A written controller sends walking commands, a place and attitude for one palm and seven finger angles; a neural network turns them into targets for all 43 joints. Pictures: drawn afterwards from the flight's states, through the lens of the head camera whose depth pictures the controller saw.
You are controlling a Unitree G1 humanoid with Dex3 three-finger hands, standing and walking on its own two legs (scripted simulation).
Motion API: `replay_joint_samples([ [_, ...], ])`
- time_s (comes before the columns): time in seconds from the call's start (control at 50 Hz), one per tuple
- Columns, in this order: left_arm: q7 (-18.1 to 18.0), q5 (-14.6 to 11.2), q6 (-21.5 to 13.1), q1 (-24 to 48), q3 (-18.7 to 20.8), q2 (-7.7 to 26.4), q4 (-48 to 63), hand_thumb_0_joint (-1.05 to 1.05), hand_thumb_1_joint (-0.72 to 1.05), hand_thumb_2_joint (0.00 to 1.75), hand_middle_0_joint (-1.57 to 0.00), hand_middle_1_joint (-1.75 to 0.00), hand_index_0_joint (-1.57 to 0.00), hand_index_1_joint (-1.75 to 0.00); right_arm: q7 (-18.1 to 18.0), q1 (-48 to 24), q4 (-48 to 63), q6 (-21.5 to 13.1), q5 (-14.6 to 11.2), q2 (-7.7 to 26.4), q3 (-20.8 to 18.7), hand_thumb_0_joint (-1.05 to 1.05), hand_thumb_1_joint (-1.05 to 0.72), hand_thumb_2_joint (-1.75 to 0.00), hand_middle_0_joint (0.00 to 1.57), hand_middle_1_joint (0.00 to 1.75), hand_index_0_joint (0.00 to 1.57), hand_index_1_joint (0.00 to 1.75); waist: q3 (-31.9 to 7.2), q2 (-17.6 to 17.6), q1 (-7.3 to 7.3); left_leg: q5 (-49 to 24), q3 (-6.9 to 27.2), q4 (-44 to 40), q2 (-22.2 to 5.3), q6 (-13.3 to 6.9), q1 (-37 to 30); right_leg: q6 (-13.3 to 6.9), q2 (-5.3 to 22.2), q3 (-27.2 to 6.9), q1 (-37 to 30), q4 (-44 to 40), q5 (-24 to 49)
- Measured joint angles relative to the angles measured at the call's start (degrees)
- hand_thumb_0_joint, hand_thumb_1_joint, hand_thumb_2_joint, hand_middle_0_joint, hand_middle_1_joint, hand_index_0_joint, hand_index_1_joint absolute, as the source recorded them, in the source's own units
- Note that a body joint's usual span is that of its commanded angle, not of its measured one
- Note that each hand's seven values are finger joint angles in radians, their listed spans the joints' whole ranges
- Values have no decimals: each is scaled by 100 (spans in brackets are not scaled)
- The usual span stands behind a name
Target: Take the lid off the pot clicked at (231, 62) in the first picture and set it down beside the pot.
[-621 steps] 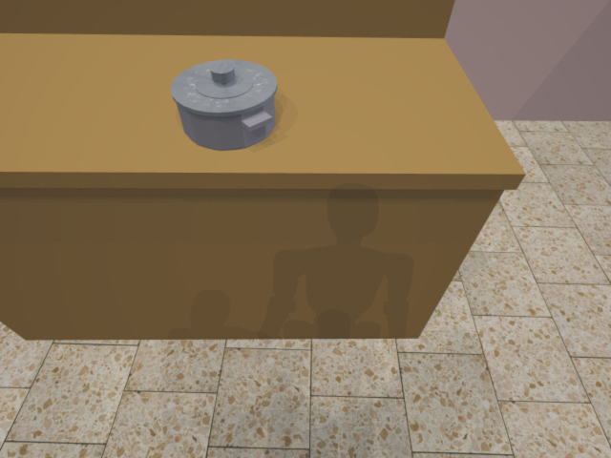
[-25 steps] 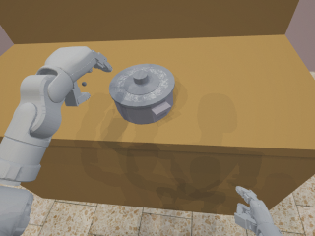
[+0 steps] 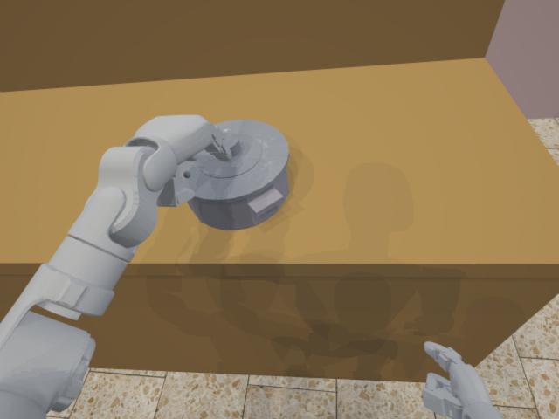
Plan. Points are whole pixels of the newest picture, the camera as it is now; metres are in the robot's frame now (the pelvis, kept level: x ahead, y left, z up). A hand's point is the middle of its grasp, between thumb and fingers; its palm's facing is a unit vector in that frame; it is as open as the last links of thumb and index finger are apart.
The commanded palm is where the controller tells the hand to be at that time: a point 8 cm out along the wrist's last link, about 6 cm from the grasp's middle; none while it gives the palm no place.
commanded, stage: move the open hand above the knob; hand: left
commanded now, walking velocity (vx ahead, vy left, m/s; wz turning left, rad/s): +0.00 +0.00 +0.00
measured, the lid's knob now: (226, 145) +0.50 +0.12 +0.13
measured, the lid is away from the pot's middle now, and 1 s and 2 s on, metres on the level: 0.00 0.00 0.00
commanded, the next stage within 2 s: none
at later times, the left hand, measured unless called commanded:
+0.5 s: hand (207, 102) +0.48 +0.12 +0.22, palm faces -0.15 -0.11 -0.98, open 10.2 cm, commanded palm +0.45 +0.12 +0.27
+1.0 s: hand (202, 132) +0.45 +0.13 +0.19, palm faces -0.21 -0.05 -0.98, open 10.2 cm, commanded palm +0.44 +0.14 +0.27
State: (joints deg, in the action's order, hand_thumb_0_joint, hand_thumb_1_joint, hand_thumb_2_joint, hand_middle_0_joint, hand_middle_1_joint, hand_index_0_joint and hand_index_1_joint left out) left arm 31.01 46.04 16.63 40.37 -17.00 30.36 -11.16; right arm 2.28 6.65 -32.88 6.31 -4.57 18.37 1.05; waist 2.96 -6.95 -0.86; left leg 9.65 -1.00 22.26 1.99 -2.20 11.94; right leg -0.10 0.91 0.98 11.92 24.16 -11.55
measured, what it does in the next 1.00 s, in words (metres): stands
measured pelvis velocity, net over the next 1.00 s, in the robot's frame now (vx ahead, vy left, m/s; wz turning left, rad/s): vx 0.01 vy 0.01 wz -0.01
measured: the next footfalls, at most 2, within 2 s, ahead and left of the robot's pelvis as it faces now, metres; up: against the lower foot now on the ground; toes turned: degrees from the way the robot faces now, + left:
none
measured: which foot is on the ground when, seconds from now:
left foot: down 0.00-1.00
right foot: down 0.00-1.00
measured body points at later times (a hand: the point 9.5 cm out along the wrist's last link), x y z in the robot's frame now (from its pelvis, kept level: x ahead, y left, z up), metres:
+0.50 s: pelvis +0.01 +0.01 +0.00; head +0.03 -0.03 +0.45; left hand +0.48 +0.13 +0.28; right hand +0.16 -0.23 -0.13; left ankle +0.03 +0.10 -0.74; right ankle +0.02 -0.12 -0.74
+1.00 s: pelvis +0.01 +0.01 +0.00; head +0.04 -0.02 +0.45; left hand +0.45 +0.13 +0.25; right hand +0.18 -0.23 -0.12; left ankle +0.03 +0.10 -0.74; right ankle +0.02 -0.12 -0.74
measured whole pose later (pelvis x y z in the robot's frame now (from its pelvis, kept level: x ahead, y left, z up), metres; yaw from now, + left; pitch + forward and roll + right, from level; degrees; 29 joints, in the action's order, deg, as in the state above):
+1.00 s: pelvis +0.01 +0.01 +0.00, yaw +0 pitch +1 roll +0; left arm 27.5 46.9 18.9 54.1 -19.9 25.7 -23.8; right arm 2.4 9.2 -34.9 5.1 -4.1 16.9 0.2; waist 1.6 -5.1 -0.1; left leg 10.9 -1.6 22.7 2.6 -3.2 13.0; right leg 0.8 1.5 0.3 12.7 23.8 -12.2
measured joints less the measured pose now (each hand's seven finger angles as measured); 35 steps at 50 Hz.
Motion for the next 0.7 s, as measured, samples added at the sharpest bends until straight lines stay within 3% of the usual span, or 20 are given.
replay_joint_samples([
  [0.08, -246, -111, -379, 627, -33, 199, -237, 0, -34, 153, -86, -8, -85, -8, -208, -20, -129, -319, 73, -96, 19, 1, -91, -90, 20, 30, 20, 30, 89, 99, 14, -2, -27, -14, -16, 17, -15, -22, -16, -29, 12, 13, 4],
  [0.18, -570, -34, 69, 1275, 466, -95, -1310, 0, -34, 153, -85, -8, -85, -8, 2, 97, -256, -166, 15, -142, 17, 1, -91, -90, 20, 30, 20, 30, -226, 139, 63, -55, -62, -145, -22, 31, 83, -20, -24, -67, 137, -87, 51],
  [0.26, -365, 190, 320, 942, 53, -319, -1246, 0, -34, 153, -84, -8, -84, -8, 148, 238, -136, 58, -26, -47, -41, 1, -91, -90, 20, 30, 20, 30, -282, 41, 92, 5, -50, -70, 4, -1, 134, 7, 2, -54, 160, -50, 4],
  [0.34, -183, 134, 106, 913, -328, -328, -919, 0, -34, 153, -85, -8, -85, -8, -33, 190, -190, -108, 37, -59, -28, 1, -91, -90, 20, 30, 20, 30, -61, 31, 134, 63, -46, 23, 21, -37, 84, 29, 19, -49, 91, 10, -40],
  [0.4, -406, -18, -93, 1447, -278, -284, -1221, 0, -34, 153, -86, -8, -85, -8, -157, 201, -307, -350, 65, -150, -20, 1, -91, -90, 20, 30, 20, 30, -56, 87, 129, 73, -70, 22, 23, -39, 96, 29, 21, -75, 121, 28, -47],
  [0.44, -604, -35, 18, 1911, -119, -450, -1810, 0, -34, 153, -86, -8, -85, -8, -124, 215, -422, -365, 52, -200, -4, 1, -91, -90, 20, 30, 20, 30, -146, 141, 140, 46, -74, -36, 34, -35, 121, 32, 32, -80, 161, 0, -35],
  [0.5, -740, 132, 306, 2329, 50, -663, -2684, 0, -34, 153, -85, -8, -85, -8, 9, 253, -493, -205, 29, -215, 44, 1, -91, -90, 20, 30, 20, 30, -309, 193, 206, 15, -87, -85, 44, -30, 231, 41, 41, -94, 289, -16, -21],
  [0.58, -501, 369, 408, 1947, -169, -738, -2477, 0, -34, 153, -85, -8, -84, -8, 108, 425, -322, -26, 71, -141, -22, 1, -91, -90, 20, 30, 20, 30, -329, 111, 257, 44, -108, -63, 61, -61, 285, 60, 57, -115, 344, -2, -41],
  [0.64, -327, 250, 172, 1567, -217, -702, -1774, 0, -34, 153, -85, -8, -84, -8, 38, 523, -263, -114, 130, -115, -84, 1, -91, -90, 20, 30, 20, 30, -275, 33, 266, 115, -119, 4, 64, -91, 232, 82, 60, -126, 268, 11, -80],
  [0.7, -435, 97, -26, 1723, -64, -706, -1797, 0, -34, 153, -85, -8, -85, -8, -50, 516, -367, -230, 147, -161, -70, 1, -91, -90, 20, 30, 20, 30, -281, 62, 248, 158, -153, 0, 56, -98, 140, 89, 51, -163, 190, 1, -102],
])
